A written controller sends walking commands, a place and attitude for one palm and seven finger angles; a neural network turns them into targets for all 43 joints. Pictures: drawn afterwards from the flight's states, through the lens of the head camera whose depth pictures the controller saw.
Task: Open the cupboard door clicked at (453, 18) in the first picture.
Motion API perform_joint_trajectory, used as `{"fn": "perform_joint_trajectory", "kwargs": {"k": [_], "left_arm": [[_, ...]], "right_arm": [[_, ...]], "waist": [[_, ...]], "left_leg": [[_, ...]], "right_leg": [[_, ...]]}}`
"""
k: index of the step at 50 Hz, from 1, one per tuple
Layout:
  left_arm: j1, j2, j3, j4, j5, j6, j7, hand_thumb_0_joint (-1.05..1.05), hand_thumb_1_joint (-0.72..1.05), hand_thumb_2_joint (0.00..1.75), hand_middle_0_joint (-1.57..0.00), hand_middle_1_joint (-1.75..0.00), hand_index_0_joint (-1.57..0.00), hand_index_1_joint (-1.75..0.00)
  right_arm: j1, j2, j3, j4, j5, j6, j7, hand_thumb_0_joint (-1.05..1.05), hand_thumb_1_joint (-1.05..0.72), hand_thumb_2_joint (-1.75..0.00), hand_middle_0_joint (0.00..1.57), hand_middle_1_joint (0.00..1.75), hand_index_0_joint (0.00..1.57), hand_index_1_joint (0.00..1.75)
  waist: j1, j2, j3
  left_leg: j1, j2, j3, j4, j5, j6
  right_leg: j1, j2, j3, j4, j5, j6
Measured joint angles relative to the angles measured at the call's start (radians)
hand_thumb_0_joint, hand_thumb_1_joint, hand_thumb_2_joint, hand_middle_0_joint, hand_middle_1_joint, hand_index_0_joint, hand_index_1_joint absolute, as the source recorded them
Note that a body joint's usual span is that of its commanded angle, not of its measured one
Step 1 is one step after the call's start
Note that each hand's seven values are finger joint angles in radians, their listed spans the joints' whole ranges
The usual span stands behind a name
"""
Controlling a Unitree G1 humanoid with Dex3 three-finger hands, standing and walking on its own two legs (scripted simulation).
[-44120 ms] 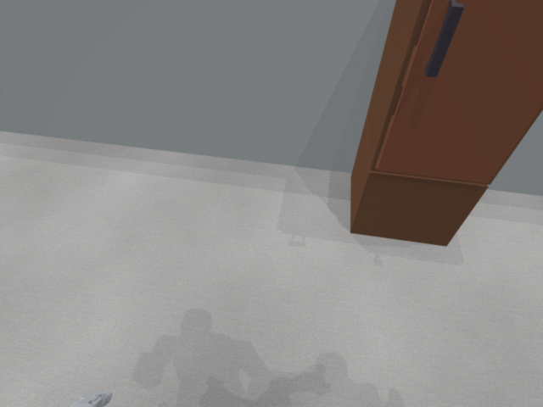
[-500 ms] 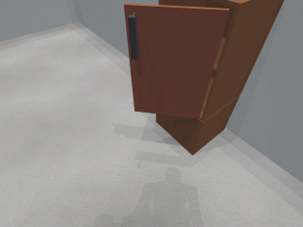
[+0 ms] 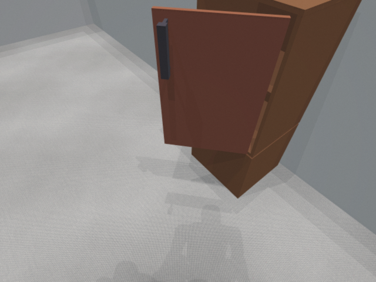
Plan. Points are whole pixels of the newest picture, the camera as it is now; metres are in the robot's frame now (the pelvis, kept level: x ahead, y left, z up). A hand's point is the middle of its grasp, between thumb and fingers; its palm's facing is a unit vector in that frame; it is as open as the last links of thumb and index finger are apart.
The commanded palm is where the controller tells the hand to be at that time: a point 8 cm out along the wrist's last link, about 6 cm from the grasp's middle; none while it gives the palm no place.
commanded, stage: shuffle to correct the standing spot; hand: left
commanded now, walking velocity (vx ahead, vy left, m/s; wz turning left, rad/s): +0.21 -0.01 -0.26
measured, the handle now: (165, 49) +0.74 +0.13 +0.14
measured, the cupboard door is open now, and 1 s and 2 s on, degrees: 42 42 42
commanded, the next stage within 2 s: come to a stop and stand still in 0.60 s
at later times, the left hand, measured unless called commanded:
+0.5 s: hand out of the picture +0.15 +0.15 -0.17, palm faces +0.02 -0.97 -0.23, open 7.3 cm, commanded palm none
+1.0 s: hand (130, 276) +0.17 +0.16 -0.18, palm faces +0.01 -0.99 -0.14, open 7.4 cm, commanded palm none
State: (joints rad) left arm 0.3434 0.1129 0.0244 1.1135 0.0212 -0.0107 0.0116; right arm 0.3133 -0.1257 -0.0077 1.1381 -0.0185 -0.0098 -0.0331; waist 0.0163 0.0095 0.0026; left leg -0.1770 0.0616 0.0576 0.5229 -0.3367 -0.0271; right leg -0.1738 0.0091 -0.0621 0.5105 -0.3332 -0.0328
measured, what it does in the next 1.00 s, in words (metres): walks ahead: right foot, then left foot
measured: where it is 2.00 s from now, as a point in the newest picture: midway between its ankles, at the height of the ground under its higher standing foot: outside the picture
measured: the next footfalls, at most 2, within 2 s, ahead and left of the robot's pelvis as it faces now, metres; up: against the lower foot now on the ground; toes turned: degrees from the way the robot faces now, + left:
right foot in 0.36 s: +0.15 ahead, -0.13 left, +0.00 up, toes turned -11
left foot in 0.78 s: +0.23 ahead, +0.05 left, +0.00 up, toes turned +1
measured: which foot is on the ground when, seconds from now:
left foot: down 0.00-0.36, up 0.38-0.76, down 0.78-1.00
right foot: down 0.00-0.10, up 0.12-0.34, down 0.36-0.78, up 0.80-1.00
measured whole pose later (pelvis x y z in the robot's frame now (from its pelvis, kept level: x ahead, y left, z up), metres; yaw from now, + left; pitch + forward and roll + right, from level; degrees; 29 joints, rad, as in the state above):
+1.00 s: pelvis +0.18 +0.00 +0.00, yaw -4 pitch +0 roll -1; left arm 0.31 0.13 0.03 1.08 0.03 0.03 0.04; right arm 0.10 -0.10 -0.02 1.00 -0.01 -0.02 -0.05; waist 0.04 -0.04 0.07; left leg -0.31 0.01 0.16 0.47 -0.17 0.08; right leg -0.35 -0.06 -0.02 0.87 -0.48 0.02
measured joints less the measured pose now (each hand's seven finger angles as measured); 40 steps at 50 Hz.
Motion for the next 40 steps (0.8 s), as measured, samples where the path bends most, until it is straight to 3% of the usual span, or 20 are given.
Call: {"fn": "perform_joint_trajectory", "kwargs": {"k": [5,8,11,13,17,19,21,23,25,30,34,38,40], "left_arm": [[0.042,0.000,0.018,0.002,0.002,0.008,-0.009,0.01,0.91,0.90,-0.20,-0.29,-0.19,-0.30],[0.040,0.004,0.022,0.008,0.008,0.024,-0.016,0.01,0.91,0.90,-0.20,-0.29,-0.19,-0.30],[-0.005,0.017,0.031,-0.007,0.008,0.024,-0.023,0.01,0.91,0.90,-0.20,-0.29,-0.19,-0.30],[-0.046,0.034,0.036,-0.025,0.013,0.025,-0.018,0.02,0.93,0.90,-0.20,-0.29,-0.19,-0.30],[-0.109,0.063,0.049,-0.078,0.005,-0.001,-0.031,0.03,0.94,0.90,-0.20,-0.29,-0.19,-0.30],[-0.125,0.076,0.050,-0.101,0.006,-0.034,-0.028,0.02,0.94,0.90,-0.20,-0.29,-0.19,-0.30],[-0.139,0.070,0.049,-0.109,-0.002,-0.049,-0.016,0.02,0.93,0.90,-0.20,-0.29,-0.19,-0.30],[-0.128,0.058,0.045,-0.109,-0.005,-0.052,-0.006,0.01,0.93,0.90,-0.20,-0.29,-0.19,-0.30],[-0.105,0.042,0.037,-0.098,-0.003,-0.049,0.002,0.01,0.92,0.90,-0.20,-0.29,-0.19,-0.30],[-0.039,0.020,0.020,-0.047,0.007,-0.039,0.004,0.01,0.94,0.90,-0.20,-0.29,-0.19,-0.30],[-0.002,0.006,0.010,-0.022,0.009,-0.040,-0.008,0.01,0.93,0.90,-0.20,-0.29,-0.20,-0.30],[0.038,0.004,0.011,-0.007,0.008,-0.032,-0.010,0.01,0.92,0.90,-0.20,-0.30,-0.20,-0.30],[0.047,0.009,0.009,0.001,0.004,-0.018,-0.003,0.01,0.91,0.90,-0.20,-0.30,-0.20,-0.30]], "right_arm": [[0.005,-0.001,-0.008,-0.019,-0.003,-0.015,0.004,0.01,-0.91,-0.90,0.20,0.30,0.20,0.30],[0.020,0.002,-0.009,-0.037,-0.012,-0.044,-0.004,0.00,-0.91,-0.90,0.20,0.30,0.20,0.30],[0.053,0.013,-0.005,-0.038,-0.017,-0.060,-0.009,0.00,-0.91,-0.90,0.20,0.30,0.20,0.30],[0.078,0.020,-0.002,-0.025,-0.020,-0.060,-0.007,0.00,-0.91,-0.90,0.20,0.30,0.20,0.30],[0.125,0.018,-0.004,0.012,-0.018,-0.039,0.002,0.00,-0.91,-0.90,0.20,0.30,0.20,0.30],[0.147,0.018,-0.007,0.029,-0.006,-0.027,0.012,0.00,-0.91,-0.90,0.20,0.30,0.20,0.30],[0.136,0.006,-0.011,0.040,0.000,-0.001,0.019,0.01,-0.91,-0.90,0.20,0.30,0.20,0.30],[0.106,-0.009,-0.020,0.037,-0.001,0.014,0.023,0.01,-0.91,-0.90,0.20,0.30,0.20,0.30],[0.061,-0.025,-0.030,0.017,-0.005,0.019,0.025,0.01,-0.91,-0.90,0.20,0.30,0.20,0.30],[-0.050,-0.040,-0.042,-0.064,-0.003,0.003,0.032,0.01,-0.91,-0.90,0.19,0.30,0.20,0.30],[-0.116,-0.035,-0.041,-0.102,0.000,-0.009,0.040,0.01,-0.91,-0.90,0.19,0.30,0.19,0.30],[-0.145,-0.026,-0.032,-0.122,0.000,-0.025,0.039,0.00,-0.91,-0.90,0.19,0.30,0.19,0.30],[-0.153,-0.016,-0.024,-0.125,-0.002,-0.037,0.029,0.00,-0.91,-0.90,0.19,0.30,0.20,0.30]], "waist": [[0.003,-0.034,-0.007],[-0.010,-0.038,-0.003],[-0.036,-0.030,0.019],[-0.043,-0.020,0.038],[-0.043,0.018,0.067],[-0.033,0.020,0.071],[-0.031,0.033,0.080],[-0.025,0.028,0.074],[-0.024,0.016,0.062],[-0.025,-0.015,0.028],[0.003,-0.027,0.024],[0.029,-0.034,0.021],[0.033,-0.048,0.024]], "left_leg": [[0.011,-0.008,0.033,0.042,-0.055,0.005],[0.033,-0.008,0.071,0.026,-0.069,0.018],[0.069,-0.008,0.081,-0.033,-0.050,0.014],[0.095,-0.004,0.080,-0.074,-0.036,0.006],[0.118,0.021,0.073,-0.063,-0.066,-0.021],[0.073,0.033,0.065,0.079,-0.127,-0.002],[-0.036,0.033,0.014,0.360,-0.194,0.026],[-0.146,0.024,0.004,0.574,-0.170,0.037],[-0.232,0.025,0.015,0.639,-0.116,0.034],[-0.314,0.034,0.044,0.439,0.016,0.014],[-0.289,0.022,0.051,0.249,0.065,0.009],[-0.188,-0.001,0.063,0.057,0.129,0.015],[-0.168,-0.015,0.064,0.047,0.164,0.053]], "right_leg": [[-0.017,-0.010,0.034,0.070,-0.054,0.000],[-0.118,-0.017,0.023,0.306,-0.139,-0.017],[-0.233,-0.034,-0.001,0.481,-0.139,-0.020],[-0.275,-0.050,-0.016,0.459,-0.113,-0.019],[-0.249,-0.061,-0.046,0.207,0.004,-0.019],[-0.216,-0.064,-0.053,0.141,0.058,-0.018],[-0.197,-0.062,-0.077,0.178,0.023,-0.018],[-0.155,-0.058,-0.087,0.149,0.011,-0.020],[-0.109,-0.051,-0.086,0.087,0.031,-0.015],[-0.016,-0.031,-0.076,-0.057,0.075,-0.016],[0.034,-0.019,-0.071,-0.097,0.068,-0.002],[0.060,-0.020,-0.071,-0.048,0.006,0.024],[0.036,-0.036,-0.063,0.046,-0.056,0.031]]}}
